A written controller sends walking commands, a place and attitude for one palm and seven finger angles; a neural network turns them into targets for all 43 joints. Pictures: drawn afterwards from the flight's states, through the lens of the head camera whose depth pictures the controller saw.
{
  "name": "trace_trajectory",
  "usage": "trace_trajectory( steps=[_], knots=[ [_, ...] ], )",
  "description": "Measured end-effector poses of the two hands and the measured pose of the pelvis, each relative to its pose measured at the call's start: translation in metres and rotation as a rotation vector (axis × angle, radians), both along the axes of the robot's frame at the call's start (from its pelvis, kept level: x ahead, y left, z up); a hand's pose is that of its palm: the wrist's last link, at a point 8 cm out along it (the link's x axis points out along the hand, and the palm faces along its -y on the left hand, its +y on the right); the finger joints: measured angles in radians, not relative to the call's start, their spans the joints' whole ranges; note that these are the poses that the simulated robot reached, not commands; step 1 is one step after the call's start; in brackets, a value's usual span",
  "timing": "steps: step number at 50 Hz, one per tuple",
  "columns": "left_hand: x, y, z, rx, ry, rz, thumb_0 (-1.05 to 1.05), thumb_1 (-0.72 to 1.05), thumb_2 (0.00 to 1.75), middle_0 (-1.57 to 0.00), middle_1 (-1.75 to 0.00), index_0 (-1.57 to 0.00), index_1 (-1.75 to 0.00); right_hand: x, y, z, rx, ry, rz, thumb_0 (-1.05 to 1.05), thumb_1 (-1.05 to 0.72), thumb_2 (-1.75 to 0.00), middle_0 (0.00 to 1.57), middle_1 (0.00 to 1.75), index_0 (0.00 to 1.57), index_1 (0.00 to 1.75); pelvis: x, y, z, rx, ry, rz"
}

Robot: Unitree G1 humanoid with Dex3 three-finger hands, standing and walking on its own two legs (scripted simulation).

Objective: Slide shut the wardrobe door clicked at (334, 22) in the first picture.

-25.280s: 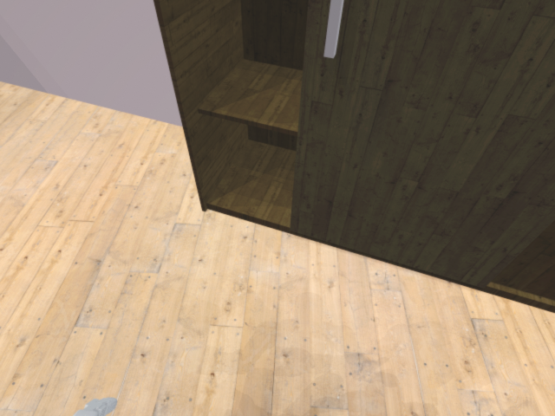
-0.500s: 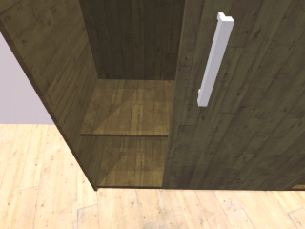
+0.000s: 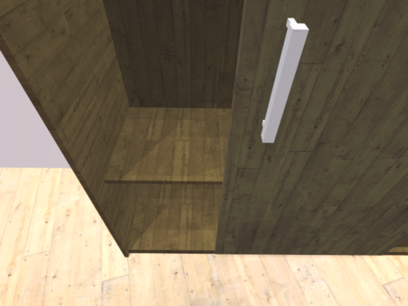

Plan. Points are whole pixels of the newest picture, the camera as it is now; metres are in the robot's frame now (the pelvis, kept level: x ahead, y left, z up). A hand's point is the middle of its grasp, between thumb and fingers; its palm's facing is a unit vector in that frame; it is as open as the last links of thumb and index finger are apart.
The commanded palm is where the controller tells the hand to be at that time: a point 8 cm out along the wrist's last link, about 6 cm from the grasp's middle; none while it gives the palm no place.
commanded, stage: look again from close up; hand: right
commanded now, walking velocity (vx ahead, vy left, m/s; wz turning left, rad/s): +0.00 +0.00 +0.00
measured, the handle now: (277, 87) +0.47 -0.11 +0.21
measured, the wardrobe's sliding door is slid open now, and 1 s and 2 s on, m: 0.42 0.42 0.42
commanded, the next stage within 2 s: raise the hand with hooked fingers in 0.30 s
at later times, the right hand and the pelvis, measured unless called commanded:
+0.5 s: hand out of the picture +0.02 -0.18 -0.14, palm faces +0.15 +0.96 -0.25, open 7.3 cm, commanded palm +0.10 -0.21 -0.05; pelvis -0.01 +0.00 +0.00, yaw +0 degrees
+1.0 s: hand (333, 304) +0.14 -0.19 +0.03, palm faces +0.13 +0.99 -0.07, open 9.7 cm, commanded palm +0.13 -0.24 +0.05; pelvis -0.03 +0.02 -0.04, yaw -4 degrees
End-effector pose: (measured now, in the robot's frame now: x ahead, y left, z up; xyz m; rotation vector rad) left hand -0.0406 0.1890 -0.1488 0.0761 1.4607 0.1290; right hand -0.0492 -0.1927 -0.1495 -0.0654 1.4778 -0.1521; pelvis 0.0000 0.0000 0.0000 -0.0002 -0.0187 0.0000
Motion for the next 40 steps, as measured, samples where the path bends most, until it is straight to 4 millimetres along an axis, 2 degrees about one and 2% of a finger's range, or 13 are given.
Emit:
trace_trajectory(
  steps=[21, 22, 25, 27, 30, 33, 35, 37, 40],
  knots=[
    [-0.002, 0.001, -0.001, -0.003, 0.001, -0.005, 0.01, 0.91, 0.90, -0.20, -0.30, -0.20, -0.29, -0.002, 0.001, -0.001, -0.005, -0.005, 0.000, 0.00, -0.91, -0.90, 0.20, 0.30, 0.20, 0.30, -0.003, 0.000, -0.001, 0.002, 0.002, -0.005],
    [0.002, 0.004, 0.000, 0.007, -0.029, -0.001, 0.01, 0.91, 0.90, -0.20, -0.30, -0.20, -0.29, 0.007, -0.001, 0.003, -0.004, -0.049, -0.044, 0.00, -0.91, -0.90, 0.20, 0.30, 0.20, 0.30, -0.005, 0.000, -0.002, 0.005, -0.001, -0.006],
    [0.022, 0.024, 0.007, 0.074, -0.225, -0.015, 0.03, 0.93, 0.90, -0.21, -0.30, -0.20, -0.29, 0.049, -0.036, 0.039, -0.149, -0.287, -0.035, 0.07, -0.97, -0.89, 0.21, 0.31, 0.21, 0.31, -0.009, 0.000, -0.004, -0.004, 0.007, -0.004],
    [0.043, 0.041, 0.015, 0.111, -0.372, -0.036, 0.05, 0.94, 0.90, -0.21, -0.30, -0.21, -0.29, 0.090, -0.051, 0.073, -0.201, -0.511, -0.015, 0.08, -0.96, -0.88, 0.21, 0.32, 0.20, 0.32, -0.012, -0.001, -0.005, -0.006, 0.016, -0.017],
    [0.085, 0.066, 0.031, 0.171, -0.592, -0.092, 0.05, 0.94, 0.90, -0.21, -0.30, -0.20, -0.29, 0.157, -0.046, 0.126, -0.186, -0.892, 0.033, 0.07, -0.91, -0.87, 0.20, 0.35, 0.20, 0.34, -0.019, -0.002, -0.010, -0.003, 0.036, -0.038],
    [0.132, 0.083, 0.057, 0.213, -0.798, -0.145, 0.04, 0.93, 0.90, -0.20, -0.30, -0.20, -0.29, 0.209, -0.023, 0.170, -0.058, -1.269, 0.083, 0.05, -0.84, -0.84, 0.20, 0.38, 0.20, 0.38, -0.025, 0.000, -0.018, -0.005, 0.073, -0.035],
    [0.160, 0.089, 0.074, 0.228, -0.915, -0.174, 0.03, 0.93, 0.90, -0.20, -0.30, -0.20, -0.29, 0.224, -0.007, 0.187, 0.059, -1.471, 0.126, 0.04, -0.79, -0.83, 0.20, 0.41, 0.20, 0.40, -0.027, 0.002, -0.025, -0.007, 0.098, -0.024],
    [0.185, 0.091, 0.090, 0.234, -1.007, -0.197, 0.03, 0.92, 0.90, -0.20, -0.30, -0.20, -0.29, 0.225, 0.001, 0.190, 0.122, -1.584, 0.196, 0.03, -0.73, -0.81, 0.21, 0.43, 0.21, 0.43, -0.029, 0.006, -0.034, -0.010, 0.116, -0.011],
    [0.215, 0.087, 0.104, 0.217, -1.091, -0.216, 0.02, 0.92, 0.90, -0.20, -0.30, -0.20, -0.29, 0.210, 0.000, 0.175, 0.139, -1.532, 0.235, 0.01, -0.65, -0.78, 0.22, 0.48, 0.22, 0.47, -0.029, 0.009, -0.043, -0.012, 0.121, -0.001]
  ],
)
